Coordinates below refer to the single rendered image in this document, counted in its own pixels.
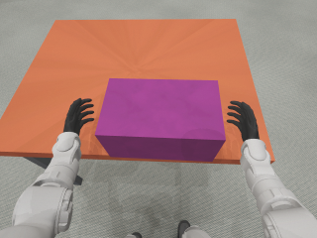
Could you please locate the robot right forearm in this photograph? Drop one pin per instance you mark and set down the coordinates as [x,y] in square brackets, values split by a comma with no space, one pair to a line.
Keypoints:
[267,188]

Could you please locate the robot right hand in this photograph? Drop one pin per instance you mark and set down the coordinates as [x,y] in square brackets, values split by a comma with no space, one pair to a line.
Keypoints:
[248,123]

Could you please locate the table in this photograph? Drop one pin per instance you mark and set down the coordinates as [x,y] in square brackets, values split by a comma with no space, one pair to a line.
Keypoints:
[78,57]

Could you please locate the carton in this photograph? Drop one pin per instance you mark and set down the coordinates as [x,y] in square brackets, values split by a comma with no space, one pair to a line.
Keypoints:
[161,119]

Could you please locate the right robot foot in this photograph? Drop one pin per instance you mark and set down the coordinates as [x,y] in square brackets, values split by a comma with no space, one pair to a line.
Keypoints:
[182,226]

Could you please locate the robot left upper arm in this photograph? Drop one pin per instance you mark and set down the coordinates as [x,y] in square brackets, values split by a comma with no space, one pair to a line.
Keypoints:
[43,212]

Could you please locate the robot right upper arm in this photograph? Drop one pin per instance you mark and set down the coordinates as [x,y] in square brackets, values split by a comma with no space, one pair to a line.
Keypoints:
[289,223]

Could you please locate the robot right shin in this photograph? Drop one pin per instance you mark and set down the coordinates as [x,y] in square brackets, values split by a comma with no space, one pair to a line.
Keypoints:
[192,228]

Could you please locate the robot left hand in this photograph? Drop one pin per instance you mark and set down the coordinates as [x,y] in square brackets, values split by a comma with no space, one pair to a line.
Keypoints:
[73,121]

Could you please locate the robot left forearm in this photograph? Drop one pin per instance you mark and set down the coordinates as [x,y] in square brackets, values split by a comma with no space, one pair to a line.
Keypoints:
[63,168]

